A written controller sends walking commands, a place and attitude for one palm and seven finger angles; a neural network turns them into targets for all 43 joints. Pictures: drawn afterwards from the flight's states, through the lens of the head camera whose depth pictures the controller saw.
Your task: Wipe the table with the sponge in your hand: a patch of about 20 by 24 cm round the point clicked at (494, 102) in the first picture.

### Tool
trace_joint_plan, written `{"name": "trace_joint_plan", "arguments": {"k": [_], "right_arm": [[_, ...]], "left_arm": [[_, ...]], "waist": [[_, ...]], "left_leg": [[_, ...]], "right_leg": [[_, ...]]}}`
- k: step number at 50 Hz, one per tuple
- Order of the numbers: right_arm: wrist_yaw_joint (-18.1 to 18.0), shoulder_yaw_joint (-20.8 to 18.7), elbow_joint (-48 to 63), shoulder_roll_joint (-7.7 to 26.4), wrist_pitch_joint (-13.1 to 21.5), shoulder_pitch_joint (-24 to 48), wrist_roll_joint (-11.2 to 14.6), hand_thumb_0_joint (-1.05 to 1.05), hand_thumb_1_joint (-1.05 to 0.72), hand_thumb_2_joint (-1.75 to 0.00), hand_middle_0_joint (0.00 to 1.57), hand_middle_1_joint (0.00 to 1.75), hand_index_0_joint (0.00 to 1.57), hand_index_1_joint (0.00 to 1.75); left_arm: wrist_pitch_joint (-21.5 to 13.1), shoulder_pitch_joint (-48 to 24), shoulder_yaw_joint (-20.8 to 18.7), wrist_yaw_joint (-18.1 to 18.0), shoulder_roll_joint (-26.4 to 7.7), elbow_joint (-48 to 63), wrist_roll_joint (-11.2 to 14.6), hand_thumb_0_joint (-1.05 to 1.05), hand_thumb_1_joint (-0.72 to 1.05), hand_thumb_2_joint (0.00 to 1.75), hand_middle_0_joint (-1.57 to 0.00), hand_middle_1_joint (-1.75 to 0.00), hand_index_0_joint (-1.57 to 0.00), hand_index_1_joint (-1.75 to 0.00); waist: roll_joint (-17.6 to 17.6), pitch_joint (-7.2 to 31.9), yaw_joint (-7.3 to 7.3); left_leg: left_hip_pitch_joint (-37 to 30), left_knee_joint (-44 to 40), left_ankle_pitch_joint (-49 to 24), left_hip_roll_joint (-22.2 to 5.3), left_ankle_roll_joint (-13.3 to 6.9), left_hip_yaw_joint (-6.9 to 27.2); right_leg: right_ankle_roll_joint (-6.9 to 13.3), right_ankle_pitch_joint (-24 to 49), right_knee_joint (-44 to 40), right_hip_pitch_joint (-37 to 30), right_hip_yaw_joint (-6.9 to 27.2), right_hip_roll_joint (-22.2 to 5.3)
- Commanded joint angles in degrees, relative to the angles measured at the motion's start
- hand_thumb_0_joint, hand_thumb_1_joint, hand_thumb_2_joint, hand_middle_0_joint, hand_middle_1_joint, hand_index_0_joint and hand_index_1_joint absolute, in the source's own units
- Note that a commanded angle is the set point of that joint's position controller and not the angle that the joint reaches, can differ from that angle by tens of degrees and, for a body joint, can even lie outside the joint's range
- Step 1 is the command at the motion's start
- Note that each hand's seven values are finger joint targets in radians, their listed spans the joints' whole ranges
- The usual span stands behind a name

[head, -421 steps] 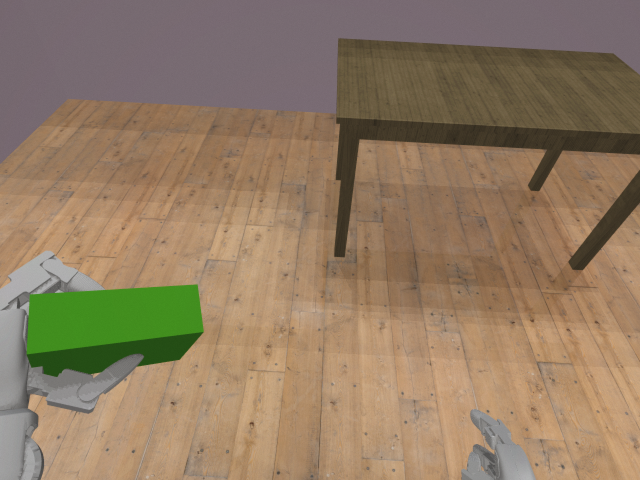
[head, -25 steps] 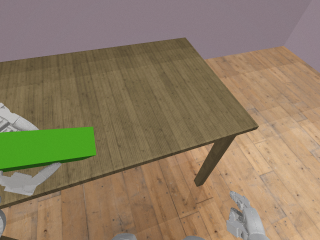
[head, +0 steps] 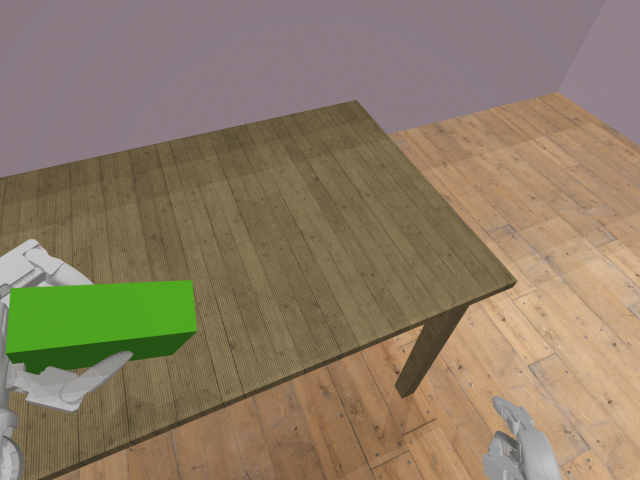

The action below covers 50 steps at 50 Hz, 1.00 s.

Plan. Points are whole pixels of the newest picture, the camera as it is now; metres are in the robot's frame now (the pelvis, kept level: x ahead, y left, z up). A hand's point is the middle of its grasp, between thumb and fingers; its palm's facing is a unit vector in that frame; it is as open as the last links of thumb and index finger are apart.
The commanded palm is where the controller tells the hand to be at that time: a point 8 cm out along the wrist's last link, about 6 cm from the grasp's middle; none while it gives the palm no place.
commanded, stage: come to a stop and stand still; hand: left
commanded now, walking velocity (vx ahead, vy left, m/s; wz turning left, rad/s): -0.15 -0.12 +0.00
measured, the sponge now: (134, 325) +0.23 +0.19 +0.14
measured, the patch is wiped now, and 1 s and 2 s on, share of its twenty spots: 0.00 0.00 0.00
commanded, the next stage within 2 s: look again from close up in 1.38 s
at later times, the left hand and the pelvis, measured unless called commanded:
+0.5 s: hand (8, 331) +0.21 +0.28 +0.16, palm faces +0.41 -0.85 -0.33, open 9.3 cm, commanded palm +0.14 +0.31 +0.18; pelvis -0.03 +0.03 +0.00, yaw -1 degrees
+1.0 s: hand out of the picture +0.20 +0.30 +0.15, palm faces +0.38 -0.86 -0.34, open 9.3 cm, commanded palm +0.14 +0.34 +0.18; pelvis -0.02 +0.06 +0.00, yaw +0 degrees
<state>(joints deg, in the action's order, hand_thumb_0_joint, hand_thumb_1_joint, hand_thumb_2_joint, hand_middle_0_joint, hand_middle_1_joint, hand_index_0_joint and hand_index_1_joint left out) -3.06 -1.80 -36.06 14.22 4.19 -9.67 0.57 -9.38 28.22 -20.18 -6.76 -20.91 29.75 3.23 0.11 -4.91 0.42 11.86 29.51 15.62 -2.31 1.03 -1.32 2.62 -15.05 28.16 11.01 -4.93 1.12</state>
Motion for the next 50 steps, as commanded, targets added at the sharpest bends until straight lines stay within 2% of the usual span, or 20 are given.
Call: {"name": "trace_joint_plan", "arguments": {"k": [1,5,14,15,16,17,19,21,23,25,28,29,31,36,38,40,44,45,49,50], "right_arm": [[-0.6,-0.1,11.3,4.1,3.6,7.0,-0.5,0.00,-0.90,-0.90,0.20,0.30,0.20,0.30],[-0.6,0.3,11.9,3.7,3.1,6.7,-0.8,0.00,-0.90,-0.90,0.20,0.30,0.20,0.30],[-1.5,1.0,11.6,3.7,2.8,7.2,-0.8,0.00,-0.90,-0.90,0.20,0.30,0.20,0.30],[-1.3,-1.5,10.2,6.1,5.7,-5.5,-2.3,0.00,-0.90,-0.90,0.20,0.30,0.20,0.30],[-0.8,0.5,7.1,-0.3,5.5,-0.6,-0.7,0.00,-0.90,-0.90,0.20,0.30,0.20,0.30],[-0.4,-1.9,11.4,4.9,6.7,-0.8,-0.6,0.00,-0.90,-0.90,0.20,0.30,0.20,0.30],[1.9,-0.8,11.1,3.8,7.4,2.8,0.6,0.00,-0.90,-0.90,0.20,0.30,0.20,0.30],[2.8,-0.4,12.1,4.2,7.9,2.9,-0.1,0.00,-0.90,-0.90,0.20,0.30,0.20,0.30],[2.7,-0.1,12.0,4.3,8.3,3.0,-0.3,0.00,-0.90,-0.90,0.20,0.30,0.20,0.30],[1.9,0.4,12.2,4.2,8.1,3.5,-0.2,0.00,-0.90,-0.90,0.20,0.30,0.20,0.30],[0.7,0.3,12.6,4.2,8.5,2.7,-0.1,0.00,-0.90,-0.90,0.20,0.30,0.20,0.30],[0.3,0.3,12.4,4.5,8.7,3.3,0.1,0.00,-0.90,-0.90,0.20,0.30,0.20,0.30],[0.1,0.4,12.6,4.1,9.4,2.1,0.2,0.00,-0.90,-0.90,0.20,0.30,0.20,0.30],[0.8,0.5,10.8,4.5,11.7,1.2,-0.1,0.00,-0.90,-0.90,0.20,0.30,0.20,0.30],[1.5,0.0,9.9,4.8,12.1,0.3,-0.1,0.00,-0.90,-0.90,0.20,0.30,0.20,0.30],[1.6,0.3,9.0,5.0,12.0,0.8,-0.4,0.00,-0.90,-0.90,0.20,0.30,0.20,0.30],[1.6,0.4,8.9,4.4,11.4,1.7,-0.4,0.00,-0.90,-0.90,0.20,0.30,0.20,0.30],[1.5,0.6,9.0,4.4,11.0,1.4,-0.8,0.00,-0.90,-0.90,0.20,0.30,0.20,0.30],[1.3,0.5,10.0,4.0,10.2,2.4,-0.6,0.00,-0.90,-0.90,0.20,0.30,0.20,0.30],[1.3,0.8,10.3,3.8,9.8,2.1,-0.9,0.00,-0.90,-0.90,0.20,0.30,0.20,0.30]], "left_arm": [[-3.2,-2.2,-8.4,-1.6,-10.8,14.9,0.6,0.00,0.10,1.30,-1.20,-1.60,-1.20,-1.60],[-2.1,1.1,-7.1,-1.3,-8.9,13.5,1.3,0.00,0.10,1.30,-1.20,-1.60,-1.20,-1.60],[-0.2,-5.5,-6.1,-1.7,-9.6,12.1,1.6,0.00,0.10,1.30,-1.20,-1.60,-1.20,-1.60],[-6.0,-66.1,-37.3,-0.6,-54.1,21.3,-9.5,0.00,0.10,1.30,-1.20,-1.60,-1.20,-1.60],[-3.0,-32.6,-14.3,2.1,-17.8,-13.6,-3.5,0.00,0.10,1.30,-1.20,-1.60,-1.20,-1.60],[-3.0,-20.0,-9.1,2.7,-12.0,-13.6,-1.9,0.00,0.10,1.30,-1.20,-1.60,-1.20,-1.60],[-5.2,-14.5,0.2,2.5,-3.3,0.4,0.6,0.00,0.10,1.30,-1.20,-1.60,-1.20,-1.60],[-6.0,-12.5,0.4,1.5,-6.1,8.5,0.2,0.00,0.10,1.30,-1.20,-1.60,-1.20,-1.60],[-6.3,-10.4,-2.4,0.5,-9.3,9.6,-0.1,0.00,0.10,1.30,-1.20,-1.60,-1.20,-1.60],[-6.9,-8.9,-6.0,-0.2,-11.4,9.1,-0.1,0.00,0.10,1.30,-1.20,-1.60,-1.20,-1.60],[-8.8,-10.4,-10.1,-0.3,-14.2,8.8,0.1,0.00,0.10,1.30,-1.20,-1.60,-1.20,-1.60],[-9.4,-12.0,-12.1,-0.5,-16.4,10.8,-0.2,0.00,0.10,1.30,-1.20,-1.60,-1.20,-1.60],[-10.5,-12.6,-10.0,-0.1,-13.6,9.2,-0.3,0.00,0.10,1.30,-1.20,-1.60,-1.20,-1.60],[-11.6,-11.4,-7.1,0.3,-10.7,8.4,-1.0,0.00,0.10,1.30,-1.20,-1.60,-1.20,-1.60],[-11.4,-11.1,-4.7,0.4,-8.3,7.5,-1.4,0.00,0.10,1.30,-1.20,-1.60,-1.20,-1.60],[-11.0,-12.7,-3.3,0.3,-7.3,7.0,-1.9,0.00,0.10,1.30,-1.20,-1.60,-1.20,-1.60],[-10.2,-14.4,-5.8,0.0,-10.0,7.5,-2.2,0.00,0.10,1.30,-1.20,-1.60,-1.20,-1.60],[-10.1,-13.8,-4.8,0.2,-8.4,6.1,-2.0,0.00,0.10,1.30,-1.20,-1.60,-1.20,-1.60],[-9.7,-13.5,-7.6,0.0,-11.2,10.0,-1.6,0.00,0.10,1.30,-1.20,-1.60,-1.20,-1.60],[-9.7,-12.5,-6.2,0.3,-9.2,8.7,-1.2,0.00,0.10,1.30,-1.20,-1.60,-1.20,-1.60]], "waist": [[5.1,12.0,-1.03],[5.0,13.1,-1.21],[4.1,12.1,-1.00],[-9.0,1.6,-1.76],[-8.9,14.5,-1.90],[-1.4,11.6,-4.58],[9.2,17.1,-3.05],[5.0,15.1,-3.46],[-0.3,12.1,-3.41],[-1.2,9.4,-2.90],[2.9,6.6,-2.46],[6.9,6.4,-2.20],[9.4,7.2,-2.36],[7.3,8.1,-2.47],[4.4,8.3,-2.34],[4.7,7.7,-1.90],[4.5,8.4,-1.86],[3.5,8.7,-1.88],[6.9,10.9,-1.91],[6.0,10.6,-2.01]], "left_leg": [[-4.4,-5.4,-32.1,-4.1,-1.6,4.5],[-5.1,-6.7,-32.9,-4.1,-0.9,4.2],[-2.9,-9.7,-12.7,-2.3,-0.9,3.5],[6.4,-0.3,-15.6,-4.6,-3.0,0.5],[-1.8,-3.1,-16.6,0.9,-3.1,-0.1],[-4.3,-1.7,-16.6,-0.1,-1.6,-1.3],[-5.1,-5.3,-17.4,-1.2,-2.2,0.3],[-1.3,-6.0,-14.8,-2.0,-2.1,2.3],[2.4,-7.3,-5.0,-1.0,-1.7,3.1],[5.1,-9.6,3.1,-1.1,-2.1,4.1],[8.3,-12.0,9.1,-1.7,-2.5,6.0],[9.0,-13.7,10.7,-2.6,-2.7,7.0],[12.9,-16.0,14.1,-3.9,-3.5,7.9],[12.2,-16.2,12.6,-4.2,-3.5,8.6],[9.3,-13.9,8.3,-3.3,-2.9,7.0],[7.4,-14.1,6.7,-3.2,-2.2,7.1],[4.3,-12.5,1.0,-2.5,-1.3,5.7],[4.5,-12.4,0.9,-2.4,-1.4,5.9],[2.2,-11.5,-5.5,-2.1,-0.7,5.2],[3.0,-11.8,-5.4,-2.2,-0.8,5.3]], "right_leg": [[-2.3,24.8,-4.6,-8.5,4.1,-3.8],[-2.5,24.4,-6.6,-9.0,3.7,-3.0],[-2.6,16.2,-11.8,-7.2,6.2,-3.5],[-6.9,15.5,-15.1,3.9,8.6,-6.9],[-0.9,18.2,-10.8,-0.8,7.9,-8.8],[-2.8,26.8,-10.7,0.6,13.7,-7.3],[-2.6,20.6,-5.4,-6.1,10.0,-6.6],[-2.8,13.8,-6.0,-6.0,8.1,-5.5],[-2.4,4.3,-8.2,-4.3,8.4,-5.0],[-2.1,-4.0,-9.8,-2.1,7.4,-4.7],[-2.0,-7.4,-9.7,-1.3,7.8,-4.2],[-2.0,-5.9,-7.9,-2.2,6.6,-3.4],[-2.2,-2.5,-3.6,-6.9,5.2,-2.9],[-2.4,1.1,-3.2,-8.6,5.1,-2.6],[-2.3,2.5,-5.0,-6.8,5.7,-2.8],[-2.3,2.0,-6.3,-4.5,5.6,-2.5],[-2.2,5.3,-7.5,-4.0,6.2,-2.8],[-2.2,5.1,-7.8,-4.0,6.0,-2.9],[-2.0,9.9,-6.6,-5.6,5.8,-2.9],[-2.2,9.6,-6.8,-5.8,5.2,-2.8]]}}
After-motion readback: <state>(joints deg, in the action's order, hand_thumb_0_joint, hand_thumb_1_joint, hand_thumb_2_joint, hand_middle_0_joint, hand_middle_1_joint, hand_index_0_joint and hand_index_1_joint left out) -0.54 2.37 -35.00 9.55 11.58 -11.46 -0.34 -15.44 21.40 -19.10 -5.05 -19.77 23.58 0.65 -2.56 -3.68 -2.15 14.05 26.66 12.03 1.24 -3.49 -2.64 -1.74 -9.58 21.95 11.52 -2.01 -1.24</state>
